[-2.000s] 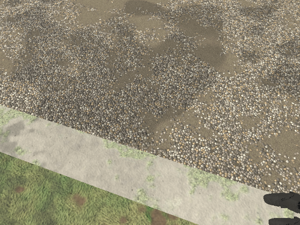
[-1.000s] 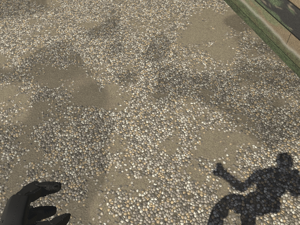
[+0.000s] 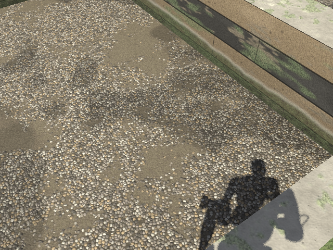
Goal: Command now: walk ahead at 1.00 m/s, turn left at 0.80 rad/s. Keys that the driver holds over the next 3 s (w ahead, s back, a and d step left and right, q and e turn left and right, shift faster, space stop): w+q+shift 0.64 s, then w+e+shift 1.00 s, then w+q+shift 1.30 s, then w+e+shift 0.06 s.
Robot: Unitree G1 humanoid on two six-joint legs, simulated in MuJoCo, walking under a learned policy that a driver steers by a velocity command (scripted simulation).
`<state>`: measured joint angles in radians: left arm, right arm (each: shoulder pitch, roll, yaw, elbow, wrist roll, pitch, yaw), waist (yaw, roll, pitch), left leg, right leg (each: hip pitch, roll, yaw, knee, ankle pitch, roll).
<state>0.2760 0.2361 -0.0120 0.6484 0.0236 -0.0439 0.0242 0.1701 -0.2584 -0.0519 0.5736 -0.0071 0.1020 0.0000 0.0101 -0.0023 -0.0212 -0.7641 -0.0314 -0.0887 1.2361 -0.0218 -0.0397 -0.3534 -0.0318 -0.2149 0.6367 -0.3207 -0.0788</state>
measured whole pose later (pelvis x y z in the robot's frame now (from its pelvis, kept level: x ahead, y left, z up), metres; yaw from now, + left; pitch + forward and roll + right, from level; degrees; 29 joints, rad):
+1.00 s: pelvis +0.06 +0.05 +0.00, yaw +34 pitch -4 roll +0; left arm 0.03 0.18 -0.03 0.61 -0.01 0.04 0.00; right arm -0.06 -0.15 0.06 0.49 -0.03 0.04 0.02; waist -0.01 0.02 0.05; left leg -0.28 -0.12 -0.06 0.61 -0.26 0.06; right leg -0.33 0.07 0.12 0.58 -0.19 0.00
